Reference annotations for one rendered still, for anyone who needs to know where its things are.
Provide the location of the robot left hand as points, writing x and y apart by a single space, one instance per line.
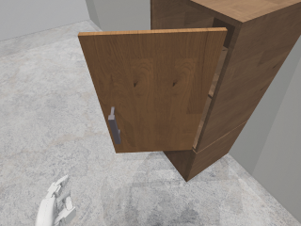
51 210

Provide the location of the cupboard door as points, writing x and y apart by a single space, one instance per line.
157 80

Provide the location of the handle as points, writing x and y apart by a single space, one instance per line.
114 127

